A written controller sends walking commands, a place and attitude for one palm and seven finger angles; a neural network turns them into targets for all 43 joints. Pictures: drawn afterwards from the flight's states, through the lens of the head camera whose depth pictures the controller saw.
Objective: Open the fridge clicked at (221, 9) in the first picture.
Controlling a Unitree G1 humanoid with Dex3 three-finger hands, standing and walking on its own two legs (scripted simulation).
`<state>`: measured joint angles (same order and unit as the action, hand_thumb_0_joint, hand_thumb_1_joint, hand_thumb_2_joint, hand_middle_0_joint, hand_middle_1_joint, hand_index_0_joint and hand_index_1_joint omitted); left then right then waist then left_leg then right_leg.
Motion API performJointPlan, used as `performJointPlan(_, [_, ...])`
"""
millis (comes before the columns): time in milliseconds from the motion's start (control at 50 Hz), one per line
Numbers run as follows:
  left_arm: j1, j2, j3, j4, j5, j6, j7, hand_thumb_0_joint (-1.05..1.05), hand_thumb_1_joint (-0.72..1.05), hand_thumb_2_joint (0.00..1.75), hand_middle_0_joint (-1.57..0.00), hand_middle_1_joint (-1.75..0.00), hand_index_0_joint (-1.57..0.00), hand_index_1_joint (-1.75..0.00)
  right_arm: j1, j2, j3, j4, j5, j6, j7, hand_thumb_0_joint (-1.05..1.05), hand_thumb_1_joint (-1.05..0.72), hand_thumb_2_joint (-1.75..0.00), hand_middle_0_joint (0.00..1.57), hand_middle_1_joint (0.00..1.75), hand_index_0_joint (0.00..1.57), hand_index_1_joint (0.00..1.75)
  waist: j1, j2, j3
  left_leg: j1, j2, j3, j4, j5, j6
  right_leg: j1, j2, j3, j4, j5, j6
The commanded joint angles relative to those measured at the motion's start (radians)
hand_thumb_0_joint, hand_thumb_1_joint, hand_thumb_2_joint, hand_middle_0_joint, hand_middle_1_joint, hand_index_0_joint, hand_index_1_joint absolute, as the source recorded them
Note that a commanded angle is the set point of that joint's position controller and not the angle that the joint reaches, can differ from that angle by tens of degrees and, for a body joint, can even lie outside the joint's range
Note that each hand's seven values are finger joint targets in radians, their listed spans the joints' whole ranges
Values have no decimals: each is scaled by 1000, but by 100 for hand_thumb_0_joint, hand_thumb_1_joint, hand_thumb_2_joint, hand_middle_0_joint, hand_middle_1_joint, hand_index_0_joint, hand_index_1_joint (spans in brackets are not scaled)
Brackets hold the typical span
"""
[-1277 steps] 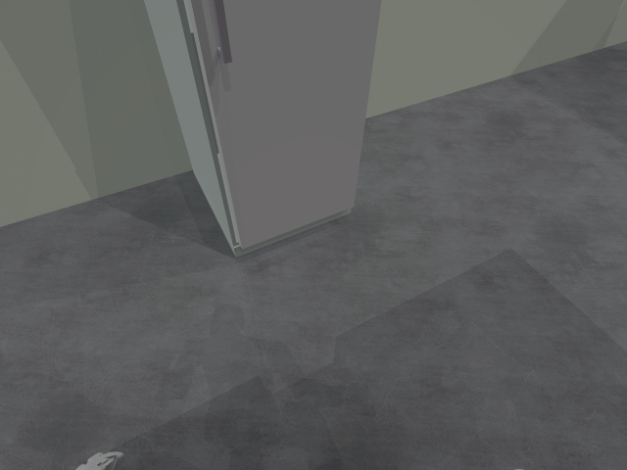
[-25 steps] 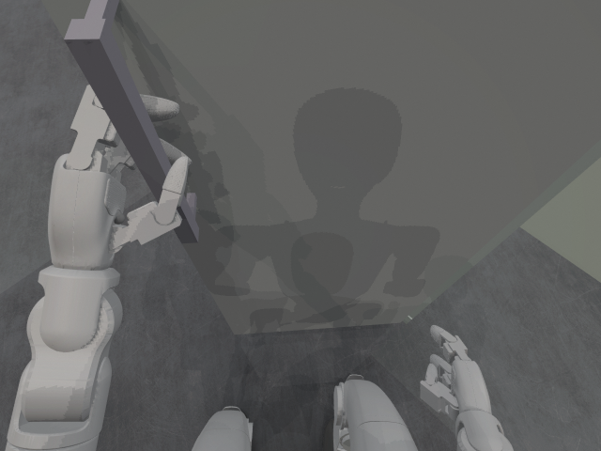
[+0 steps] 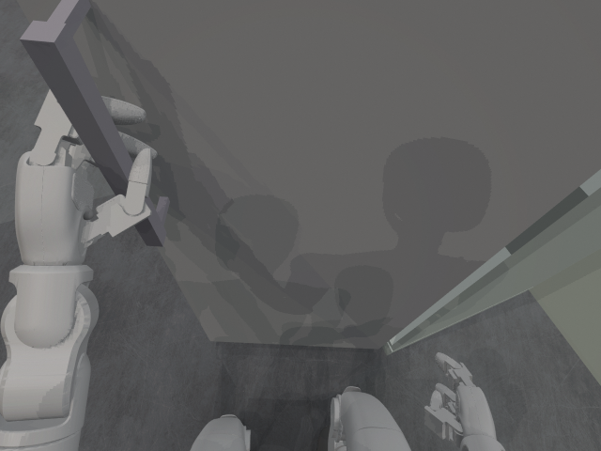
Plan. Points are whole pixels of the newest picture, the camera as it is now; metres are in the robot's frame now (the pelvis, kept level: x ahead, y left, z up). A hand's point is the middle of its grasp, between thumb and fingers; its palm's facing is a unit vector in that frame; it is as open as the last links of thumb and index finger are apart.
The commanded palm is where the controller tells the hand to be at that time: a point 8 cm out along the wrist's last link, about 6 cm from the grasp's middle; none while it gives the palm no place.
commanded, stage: walk backward, drawing the door open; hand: left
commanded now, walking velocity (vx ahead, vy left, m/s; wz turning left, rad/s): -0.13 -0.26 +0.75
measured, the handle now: (125, 153) +0.35 +0.20 +0.20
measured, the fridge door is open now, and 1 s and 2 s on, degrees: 65 71 70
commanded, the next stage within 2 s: stop walking and hold the door back in 0.08 s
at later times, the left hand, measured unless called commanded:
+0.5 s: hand (138, 259) +0.25 +0.16 +0.20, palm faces +0.47 -0.87 -0.15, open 5.6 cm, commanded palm +0.23 +0.19 +0.19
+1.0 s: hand (143, 223) +0.27 +0.16 +0.21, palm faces +0.46 -0.88 -0.14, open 5.5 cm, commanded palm +0.23 +0.18 +0.19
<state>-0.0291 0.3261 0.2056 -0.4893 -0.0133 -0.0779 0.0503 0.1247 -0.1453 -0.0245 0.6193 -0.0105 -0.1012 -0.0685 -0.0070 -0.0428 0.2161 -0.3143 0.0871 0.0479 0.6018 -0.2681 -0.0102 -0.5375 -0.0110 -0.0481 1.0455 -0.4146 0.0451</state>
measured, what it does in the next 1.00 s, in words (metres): steps to the right, turning left: right foot, then left foot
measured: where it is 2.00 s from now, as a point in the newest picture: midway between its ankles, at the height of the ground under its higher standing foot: outside the picture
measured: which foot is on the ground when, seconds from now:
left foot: down 0.00-0.14, up 0.16-0.38, down 0.40-1.00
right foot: up 0.00-0.14, down 0.16-0.40, up 0.42-0.68, down 0.70-1.00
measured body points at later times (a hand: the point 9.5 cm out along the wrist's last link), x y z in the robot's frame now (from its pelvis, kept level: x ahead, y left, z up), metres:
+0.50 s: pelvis -0.07 -0.12 -0.01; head -0.03 -0.08 +0.44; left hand +0.22 +0.20 +0.20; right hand +0.19 -0.29 -0.08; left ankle -0.05 -0.03 -0.73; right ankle -0.01 -0.25 -0.69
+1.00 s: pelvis -0.10 -0.13 -0.01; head -0.08 -0.13 +0.44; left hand +0.24 +0.20 +0.21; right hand +0.08 -0.38 -0.11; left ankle -0.07 -0.01 -0.73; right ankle -0.05 -0.26 -0.72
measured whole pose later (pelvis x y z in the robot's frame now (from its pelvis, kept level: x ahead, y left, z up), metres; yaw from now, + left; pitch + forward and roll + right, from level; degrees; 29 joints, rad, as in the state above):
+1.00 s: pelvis -0.10 -0.13 -0.01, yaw +16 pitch -3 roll +0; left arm -0.74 0.33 0.17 0.60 -0.06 -0.09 0.09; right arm 0.25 -0.30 -0.03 0.74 0.04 -0.07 -0.11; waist -0.02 0.01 0.10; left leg -0.32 0.04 0.12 0.58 -0.20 0.03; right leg -0.30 -0.06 -0.01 0.74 -0.44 0.03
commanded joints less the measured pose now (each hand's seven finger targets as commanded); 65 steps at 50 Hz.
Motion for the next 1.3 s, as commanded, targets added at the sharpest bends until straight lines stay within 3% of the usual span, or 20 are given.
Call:
performJointPlan(0, [-236,122,101,-234,-12,-102,19,0,90,90,-45,-140,-45,-140,-24,-174,-58,-122,17,-64,7,0,-90,-90,20,30,20,30,-3,344,-444,182,224,-205,-225,315,101,174,-26,47,-217,77,10])
performJointPlan(80, [-231,152,137,-182,-37,-91,32,0,90,90,-45,-140,-45,-140,-52,-171,-38,-161,35,-55,10,0,-90,-90,20,30,20,30,16,291,-404,-68,145,-177,-174,-98,70,483,27,-50,-523,84,19])
performJointPlan(100, [-244,187,156,-188,-37,-85,37,0,90,90,-45,-140,-45,-140,-36,-146,-30,-161,41,-45,11,0,-90,-90,20,30,20,30,12,107,-411,-89,21,-79,15,-204,21,491,-46,-11,-675,125,-12])
performJointPlan(120, [-244,264,203,-199,-32,-72,47,0,90,90,-45,-140,-45,-140,-55,-96,-20,-173,44,-33,10,0,-90,-90,20,30,20,30,15,-269,-390,-207,-107,37,397,-304,-35,429,-279,233,-809,96,-110])
performJointPlan(160, [-243,348,290,-258,-29,-67,78,0,90,90,-45,-140,-45,-140,-62,-95,11,-162,11,-35,20,0,-90,-90,20,30,20,30,22,-141,-406,-265,-47,-22,678,-363,-21,348,-425,226,-730,330,-238])
performJointPlan(280, [-577,216,122,143,-14,-57,93,0,90,90,-45,-140,-45,-140,-76,-141,6,-110,24,-15,-39,0,-90,-90,20,30,20,30,17,-162,-464,-65,-64,-2,257,-275,-6,439,-381,131,-558,790,-160])
performJointPlan(340, [-717,170,28,206,-21,-68,83,0,90,90,-45,-140,-45,-140,-43,-171,1,-105,25,3,-35,0,-90,-90,20,30,20,30,-10,-57,-477,172,-102,56,-144,-8,4,345,-313,92,-466,575,-90])
performJointPlan(400, [-907,41,-130,228,-19,-99,77,0,90,90,-45,-140,-45,-140,-62,-201,5,-139,43,-3,-12,0,-90,-90,20,30,20,30,-10,420,-499,293,304,-411,-285,306,196,67,-61,-2,-35,-194,0])
performJointPlan(440, [-1028,172,-33,319,-12,-99,92,0,90,90,-45,-140,-45,-140,-39,-210,-5,-99,54,-10,-19,0,-90,-90,20,30,20,30,-16,307,-506,315,286,-430,-250,248,224,11,-63,63,29,-124,-10])
performJointPlan(620, [-1137,149,-58,685,-31,-36,62,0,90,90,-45,-140,-45,-140,-31,-210,24,-76,37,-5,-34,0,-90,-90,20,30,20,30,16,187,-476,7,102,-130,-255,-319,93,496,-2,-52,-539,15,-40])
performJointPlan(680, [-1180,308,53,773,-28,-48,62,0,90,90,-45,-140,-45,-140,-34,-195,19,-78,20,6,-41,0,-90,-90,20,30,20,30,39,-158,-358,-264,-84,-20,275,-196,-14,500,-393,524,-848,13,-237])
performJointPlan(780, [-1177,326,97,918,-8,-68,57,0,90,90,-45,-140,-45,-140,7,-205,15,-19,33,-24,-45,0,-90,-90,20,30,20,30,37,-177,-423,-127,-64,3,184,-154,-6,504,-293,205,-659,470,-164])
performJointPlan(860, [-1171,253,42,893,-19,-97,44,0,90,90,-45,-140,-45,-140,25,-227,-3,-6,32,-25,-42,0,-90,-90,20,30,20,30,1,-41,-452,214,-67,64,-168,87,4,323,-202,102,-558,240,-92])
performJointPlan(900, [-1205,119,-54,833,-35,-119,28,0,90,90,-45,-140,-45,-140,21,-261,-20,-32,43,-30,-29,0,-90,-90,20,30,20,30,3,203,-493,304,160,-200,-211,143,99,196,-35,-13,-371,111,-25])
performJointPlan(960, [-1226,117,-56,783,-42,-128,27,0,90,90,-45,-140,-45,-140,23,-220,-2,-38,51,-43,-28,0,-90,-90,20,30,20,30,-27,234,-462,245,290,-410,-340,-9,199,125,-9,40,-178,-107,-25])
performJointPlan(1040, [-1124,156,-38,688,-34,-121,29,0,90,90,-45,-140,-45,-140,45,-244,-3,-38,47,-50,-19,0,-90,-90,20,30,20,30,-3,227,-515,282,211,-161,-164,407,130,278,-11,9,-456,47,-31])
performJointPlan(1080, [-1126,118,-78,671,-31,-113,21,0,90,90,-45,-140,-45,-140,38,-239,5,-53,47,-49,-14,0,-90,-90,20,30,20,30,-12,237,-526,202,160,-82,-123,312,77,393,-25,16,-580,175,-39])
performJointPlan(1140, [-1077,262,23,729,-23,-95,41,0,90,90,-45,-140,-45,-140,54,-227,-1,-44,47,-39,-25,0,-90,-90,20,30,20,30,-13,0,-502,85,46,4,-43,108,10,424,-150,148,-631,357,-74])
performJointPlan(1200, [-1132,240,11,753,-32,-87,43,0,90,90,-45,-140,-45,-140,32,-207,11,-37,48,-34,-29,0,-90,-90,20,30,20,30,6,-91,-465,26,-15,-18,37,-76,-5,426,-244,259,-663,479,-128])
performJointPlan(1280, [-1201,201,-23,840,-32,-86,45,0,90,90,-45,-140,-45,-140,26,-223,14,-6,47,-37,-36,0,-90,-90,20,30,20,30,7,-16,-502,177,31,-45,-104,202,19,362,-154,137,-583,404,-64])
